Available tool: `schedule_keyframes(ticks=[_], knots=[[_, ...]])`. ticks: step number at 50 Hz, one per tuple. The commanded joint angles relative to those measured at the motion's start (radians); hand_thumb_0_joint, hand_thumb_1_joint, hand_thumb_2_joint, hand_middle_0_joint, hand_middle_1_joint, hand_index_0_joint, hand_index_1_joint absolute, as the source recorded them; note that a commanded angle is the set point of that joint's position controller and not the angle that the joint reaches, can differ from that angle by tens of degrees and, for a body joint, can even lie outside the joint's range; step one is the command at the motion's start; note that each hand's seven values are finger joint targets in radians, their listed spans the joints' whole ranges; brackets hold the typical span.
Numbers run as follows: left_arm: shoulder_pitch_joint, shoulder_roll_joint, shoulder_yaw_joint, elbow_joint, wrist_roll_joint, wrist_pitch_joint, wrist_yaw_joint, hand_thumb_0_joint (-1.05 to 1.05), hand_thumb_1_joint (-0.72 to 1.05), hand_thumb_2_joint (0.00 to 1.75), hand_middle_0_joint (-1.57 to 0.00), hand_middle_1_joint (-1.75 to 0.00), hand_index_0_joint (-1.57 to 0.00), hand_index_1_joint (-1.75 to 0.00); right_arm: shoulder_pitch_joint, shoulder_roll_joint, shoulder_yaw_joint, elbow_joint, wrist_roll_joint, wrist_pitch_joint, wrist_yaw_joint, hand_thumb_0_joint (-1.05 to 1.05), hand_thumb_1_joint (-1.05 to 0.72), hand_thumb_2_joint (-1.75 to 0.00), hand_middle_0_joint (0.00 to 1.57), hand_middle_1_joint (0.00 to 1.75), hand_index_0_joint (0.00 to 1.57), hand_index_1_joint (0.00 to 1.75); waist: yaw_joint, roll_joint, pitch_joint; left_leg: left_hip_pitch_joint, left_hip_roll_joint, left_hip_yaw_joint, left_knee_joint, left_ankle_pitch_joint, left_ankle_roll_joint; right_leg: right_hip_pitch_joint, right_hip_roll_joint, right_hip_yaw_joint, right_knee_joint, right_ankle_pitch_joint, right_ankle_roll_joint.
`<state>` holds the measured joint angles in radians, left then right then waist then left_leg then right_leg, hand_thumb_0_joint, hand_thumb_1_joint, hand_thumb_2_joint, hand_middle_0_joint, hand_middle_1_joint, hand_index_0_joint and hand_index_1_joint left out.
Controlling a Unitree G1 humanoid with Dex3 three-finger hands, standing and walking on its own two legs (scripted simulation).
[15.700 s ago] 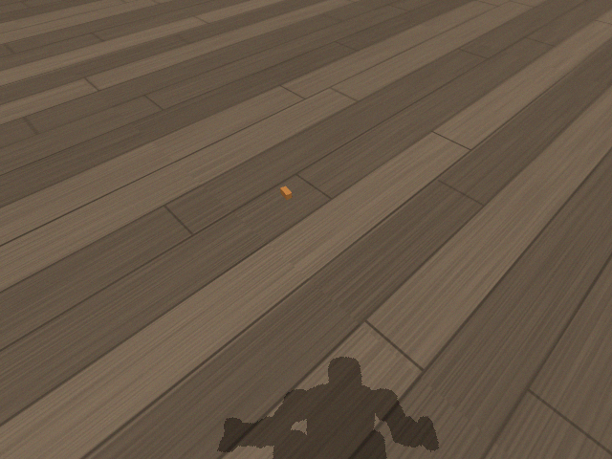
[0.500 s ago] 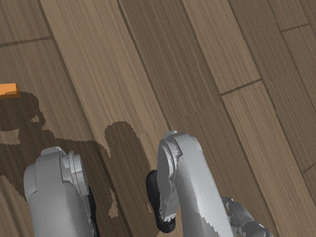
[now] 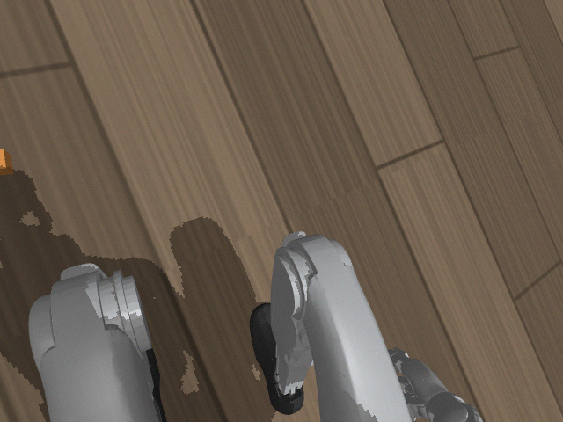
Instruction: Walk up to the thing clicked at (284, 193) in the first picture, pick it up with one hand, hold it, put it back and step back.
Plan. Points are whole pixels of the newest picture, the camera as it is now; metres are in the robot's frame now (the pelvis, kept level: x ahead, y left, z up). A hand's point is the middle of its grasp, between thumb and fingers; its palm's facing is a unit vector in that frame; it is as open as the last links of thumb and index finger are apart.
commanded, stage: rise first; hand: left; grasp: from above
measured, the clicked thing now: out of the picture +0.48 +0.37 -0.29
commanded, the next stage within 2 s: none
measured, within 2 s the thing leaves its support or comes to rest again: neither
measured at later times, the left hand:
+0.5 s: hand out of the picture +0.42 +0.40 -0.18, palm faces -0.45 -0.12 -0.89, open 12.2 cm
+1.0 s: hand out of the picture +0.42 +0.41 -0.17, palm faces -0.46 -0.10 -0.88, open 12.6 cm
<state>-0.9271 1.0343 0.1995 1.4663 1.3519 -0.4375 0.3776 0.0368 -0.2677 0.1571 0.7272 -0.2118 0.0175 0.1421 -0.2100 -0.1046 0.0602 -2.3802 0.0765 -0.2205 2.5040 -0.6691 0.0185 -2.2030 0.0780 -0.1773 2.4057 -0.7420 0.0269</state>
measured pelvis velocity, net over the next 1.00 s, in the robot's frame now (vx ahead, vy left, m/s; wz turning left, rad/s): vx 0.00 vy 0.00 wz -0.01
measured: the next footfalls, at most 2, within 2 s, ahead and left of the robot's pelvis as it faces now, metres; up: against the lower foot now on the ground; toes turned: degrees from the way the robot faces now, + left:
none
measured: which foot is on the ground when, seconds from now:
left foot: down 0.00-1.00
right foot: down 0.00-1.00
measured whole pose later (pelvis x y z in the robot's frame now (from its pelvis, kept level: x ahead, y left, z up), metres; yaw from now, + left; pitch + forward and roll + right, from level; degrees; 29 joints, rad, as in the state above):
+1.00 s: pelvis +0.00 +0.00 +0.00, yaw -1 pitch +29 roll -13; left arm -0.97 1.08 0.17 1.46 1.34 -0.40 0.34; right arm 0.07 -0.27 0.21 0.69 -0.20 -0.01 0.14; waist -0.24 -0.10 0.08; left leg -2.37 0.07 -0.24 2.49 -0.66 0.02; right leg -2.19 0.08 -0.19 2.38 -0.73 0.03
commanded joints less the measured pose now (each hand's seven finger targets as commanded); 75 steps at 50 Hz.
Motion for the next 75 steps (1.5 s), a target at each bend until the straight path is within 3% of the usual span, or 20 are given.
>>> schedule_keyframes(ticks=[1,16,20,22,25,27,29,34,36,41,46,56,58,60,63,65,68,70,75], knots=[[-0.278,0.298,0.024,-0.138,-0.016,0.009,0.046,0.0,-0.19,0.71,-0.37,-0.72,-0.37,-0.72,0.194,-0.291,-0.077,0.0,-0.003,-0.008,-0.018,0.0,-0.91,-0.9,0.2,0.3,0.2,0.3,-0.011,0.465,-0.65,0.628,-0.005,0.065,-0.238,0.196,0.002,0.18,0.032,-0.055,-0.231,0.248,-0.055],[-0.254,0.338,0.02,-0.11,-0.04,0.026,0.031,0.0,-0.21,0.71,-0.35,-0.75,-0.36,-0.74,0.185,-0.294,-0.041,-0.022,-0.009,-0.017,-0.017,0.0,-0.91,-0.9,0.2,0.3,0.2,0.3,-0.014,0.464,-0.659,0.597,-0.003,0.073,-0.218,0.217,0.011,0.247,0.039,-0.052,-0.252,0.282,-0.047],[-0.257,0.355,0.046,-0.153,-0.046,0.028,0.031,0.0,-0.24,0.74,-0.33,-0.76,-0.34,-0.75,0.196,-0.299,-0.044,-0.023,-0.01,-0.019,-0.015,0.0,-0.91,-0.9,0.2,0.3,0.2,0.3,-0.009,0.484,-0.684,0.632,-0.002,0.061,-0.233,0.238,0.005,0.246,0.037,-0.06,-0.237,0.291,-0.05],[-0.265,0.343,0.032,-0.145,-0.043,0.031,0.024,0.0,-0.25,0.75,-0.33,-0.76,-0.33,-0.76,0.197,-0.299,-0.044,-0.022,-0.008,-0.022,-0.014,0.0,-0.91,-0.9,0.2,0.3,0.2,0.3,-0.023,0.496,-0.667,0.641,0.002,0.058,-0.233,0.238,0.004,0.232,0.039,-0.061,-0.239,0.291,-0.05],[-0.249,0.349,0.036,-0.138,-0.044,0.038,0.026,0.0,-0.26,0.76,-0.33,-0.75,-0.33,-0.75,0.199,-0.3,-0.042,-0.027,-0.002,-0.021,-0.014,0.0,-0.91,-0.9,0.2,0.3,0.2,0.3,-0.014,0.467,-0.665,0.608,0.0,0.069,-0.223,0.228,0.01,0.25,0.042,-0.054,-0.253,0.294,-0.047],[-0.257,0.317,0.013,-0.119,-0.05,0.038,0.022,0.0,-0.25,0.76,-0.32,-0.77,-0.33,-0.76,0.202,-0.298,-0.04,-0.026,-0.004,-0.021,-0.014,0.0,-0.91,-0.9,0.2,0.3,0.2,0.3,-0.031,0.45,-0.639,0.578,-0.001,0.068,-0.227,0.202,0.01,0.241,0.041,-0.057,-0.259,0.278,-0.047],[-0.252,0.319,0.005,-0.104,-0.056,0.038,0.016,0.0,-0.25,0.76,-0.32,-0.78,-0.33,-0.77,0.195,-0.296,-0.04,-0.025,0.002,-0.023,-0.016,0.0,-0.91,-0.9,0.2,0.3,0.2,0.3,-0.028,0.443,-0.604,0.559,-0.001,0.071,-0.23,0.174,0.01,0.227,0.04,-0.052,-0.267,0.255,-0.048],[-0.302,0.355,0.018,-0.159,-0.052,0.03,0.009,0.0,-0.26,0.76,-0.31,-0.79,-0.32,-0.78,0.195,-0.305,-0.037,-0.034,0.005,-0.022,-0.02,0.0,-0.91,-0.9,0.2,0.3,0.2,0.3,-0.022,0.48,-0.655,0.613,0.0,0.052,-0.247,0.169,0.003,0.231,0.037,-0.06,-0.25,0.246,-0.051],[-0.309,0.325,-0.003,-0.135,-0.044,0.027,0.004,0.0,-0.26,0.77,-0.31,-0.79,-0.32,-0.78,0.199,-0.305,-0.04,-0.029,0.004,-0.023,-0.02,0.0,-0.91,-0.9,0.2,0.3,0.2,0.3,-0.04,0.478,-0.628,0.614,0.003,0.043,-0.251,0.162,0.0,0.2,0.038,-0.068,-0.242,0.242,-0.052],[-0.31,0.333,-0.007,-0.119,-0.036,0.029,0.007,0.0,-0.29,0.79,-0.31,-0.78,-0.3,-0.78,0.198,-0.304,-0.034,-0.034,0.009,-0.023,-0.02,0.0,-0.91,-0.9,0.2,0.3,0.2,0.3,-0.041,0.491,-0.606,0.607,-0.001,0.045,-0.259,0.166,-0.003,0.196,0.035,-0.065,-0.242,0.246,-0.054],[-0.301,0.351,0.004,-0.15,-0.034,0.037,0.002,0.0,-0.29,0.79,-0.3,-0.8,-0.3,-0.8,0.203,-0.304,-0.033,-0.039,0.012,-0.022,-0.02,0.0,-0.91,-0.9,0.2,0.3,0.2,0.3,-0.023,0.519,-0.643,0.631,-0.002,0.056,-0.256,0.204,-0.002,0.22,0.035,-0.058,-0.246,0.275,-0.054],[-0.299,0.335,0.007,-0.193,-0.075,0.042,-0.036,0.0,-0.31,0.81,-0.28,-0.8,-0.28,-0.8,0.214,-0.305,-0.04,-0.049,0.021,-0.021,-0.017,0.0,-0.91,-0.9,0.2,0.3,0.2,0.3,-0.03,0.468,-0.655,0.611,-0.002,0.057,-0.251,0.203,0.007,0.248,0.034,-0.056,-0.264,0.278,-0.047],[-0.277,0.339,0.0,-0.173,-0.067,0.044,-0.042,0.0,-0.31,0.81,-0.29,-0.8,-0.29,-0.8,0.209,-0.299,-0.038,-0.048,0.022,-0.016,-0.017,0.0,-0.91,-0.9,0.2,0.3,0.2,0.3,-0.023,0.473,-0.651,0.599,0.0,0.066,-0.249,0.199,0.006,0.254,0.038,-0.052,-0.27,0.275,-0.048],[-0.284,0.327,-0.009,-0.161,-0.073,0.038,-0.045,0.0,-0.31,0.81,-0.28,-0.8,-0.28,-0.8,0.211,-0.301,-0.035,-0.048,0.024,-0.013,-0.017,0.0,-0.91,-0.9,0.2,0.3,0.2,0.3,-0.041,0.439,-0.646,0.584,-0.001,0.062,-0.247,0.188,0.01,0.258,0.038,-0.055,-0.275,0.269,-0.046],[-0.282,0.342,0.001,-0.156,-0.072,0.033,-0.047,0.0,-0.32,0.81,-0.28,-0.81,-0.28,-0.81,0.213,-0.299,-0.035,-0.045,0.026,-0.008,-0.021,0.0,-0.91,-0.9,0.2,0.3,0.2,0.3,-0.026,0.434,-0.649,0.578,-0.002,0.067,-0.243,0.187,0.012,0.255,0.039,-0.05,-0.28,0.267,-0.046],[-0.292,0.328,-0.008,-0.159,-0.074,0.026,-0.046,0.0,-0.31,0.82,-0.28,-0.81,-0.28,-0.81,0.212,-0.297,-0.03,-0.048,0.024,-0.008,-0.021,0.0,-0.9,-0.9,0.2,0.3,0.2,0.3,-0.037,0.434,-0.644,0.574,-0.003,0.067,-0.246,0.174,0.01,0.256,0.039,-0.052,-0.283,0.257,-0.047],[-0.333,0.359,0.008,-0.198,-0.07,0.02,-0.036,0.0,-0.32,0.82,-0.28,-0.79,-0.28,-0.8,0.204,-0.302,-0.029,-0.05,0.027,-0.01,-0.025,0.0,-0.91,-0.9,0.2,0.3,0.2,0.3,-0.028,0.469,-0.649,0.596,-0.003,0.063,-0.255,0.164,0.005,0.239,0.036,-0.053,-0.271,0.245,-0.051],[-0.321,0.355,0.005,-0.185,-0.052,0.024,-0.034,0.0,-0.31,0.81,-0.3,-0.78,-0.29,-0.79,0.209,-0.304,-0.029,-0.048,0.024,-0.011,-0.026,0.0,-0.9,-0.9,0.2,0.3,0.2,0.3,-0.034,0.494,-0.652,0.637,-0.001,0.055,-0.259,0.196,0.001,0.229,0.034,-0.058,-0.254,0.265,-0.052],[-0.305,0.352,0.005,-0.167,-0.048,0.032,-0.033,0.0,-0.3,0.8,-0.31,-0.76,-0.3,-0.77,0.201,-0.301,-0.034,-0.056,0.029,-0.006,-0.026,0.0,-0.9,-0.9,0.2,0.3,0.2,0.3,-0.022,0.509,-0.652,0.624,-0.002,0.055,-0.271,0.178,-0.001,0.206,0.034,-0.059,-0.252,0.253,-0.056]])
